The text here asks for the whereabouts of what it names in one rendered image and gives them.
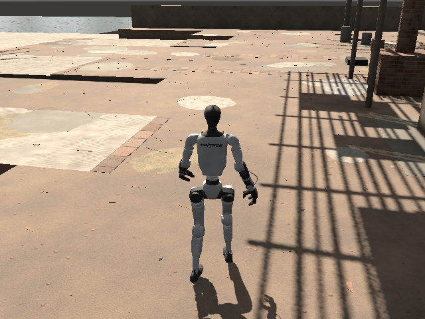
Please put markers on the robot right forearm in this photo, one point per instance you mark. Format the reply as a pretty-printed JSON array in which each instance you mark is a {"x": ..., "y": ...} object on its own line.
[{"x": 246, "y": 178}]

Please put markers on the right robot foot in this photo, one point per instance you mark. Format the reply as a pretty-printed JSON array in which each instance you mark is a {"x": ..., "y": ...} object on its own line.
[{"x": 228, "y": 257}]

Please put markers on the left robot hand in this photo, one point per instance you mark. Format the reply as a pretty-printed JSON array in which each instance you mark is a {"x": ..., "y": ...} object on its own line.
[{"x": 189, "y": 173}]

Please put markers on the right robot hand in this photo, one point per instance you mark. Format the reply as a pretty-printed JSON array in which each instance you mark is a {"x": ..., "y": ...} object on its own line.
[{"x": 254, "y": 195}]

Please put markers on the left robot upper arm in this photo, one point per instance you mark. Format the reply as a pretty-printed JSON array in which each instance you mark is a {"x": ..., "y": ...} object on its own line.
[{"x": 188, "y": 149}]

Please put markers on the robot left forearm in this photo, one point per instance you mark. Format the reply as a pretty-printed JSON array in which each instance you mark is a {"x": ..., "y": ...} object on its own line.
[{"x": 182, "y": 170}]

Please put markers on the right robot upper arm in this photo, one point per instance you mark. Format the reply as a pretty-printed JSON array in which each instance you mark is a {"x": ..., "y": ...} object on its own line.
[{"x": 236, "y": 151}]

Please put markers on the humanoid robot torso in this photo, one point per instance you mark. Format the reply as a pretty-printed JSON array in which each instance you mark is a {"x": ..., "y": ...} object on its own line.
[{"x": 212, "y": 152}]

